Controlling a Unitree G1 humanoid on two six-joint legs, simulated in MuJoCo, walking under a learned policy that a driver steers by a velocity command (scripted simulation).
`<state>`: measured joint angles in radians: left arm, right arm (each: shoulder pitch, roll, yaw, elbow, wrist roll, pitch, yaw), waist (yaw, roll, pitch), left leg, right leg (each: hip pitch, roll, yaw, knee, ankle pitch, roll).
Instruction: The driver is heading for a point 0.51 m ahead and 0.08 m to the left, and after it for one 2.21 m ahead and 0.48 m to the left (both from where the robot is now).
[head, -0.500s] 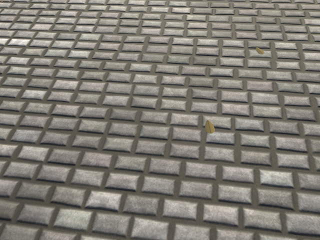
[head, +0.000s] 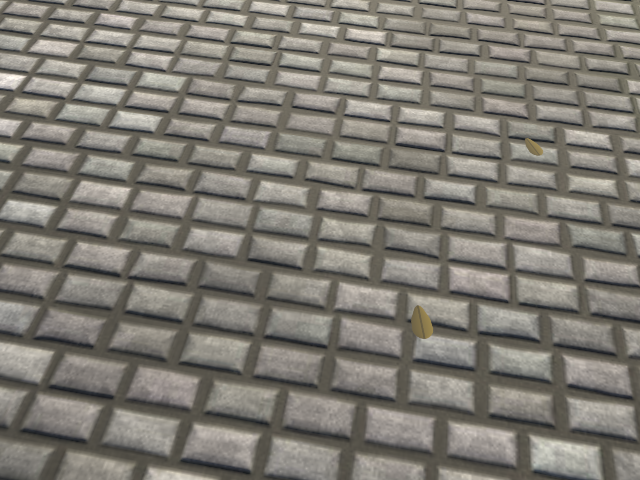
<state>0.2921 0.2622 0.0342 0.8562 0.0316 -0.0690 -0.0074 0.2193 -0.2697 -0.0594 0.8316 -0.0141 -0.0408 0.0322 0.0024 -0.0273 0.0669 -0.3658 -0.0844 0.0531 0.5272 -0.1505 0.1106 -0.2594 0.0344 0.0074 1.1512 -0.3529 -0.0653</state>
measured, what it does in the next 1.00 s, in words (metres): walks ahead, turning left: right foot, then left foot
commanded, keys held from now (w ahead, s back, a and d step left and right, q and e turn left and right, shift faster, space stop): w+q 0.30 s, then q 0.46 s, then s+q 0.04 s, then s+e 0.20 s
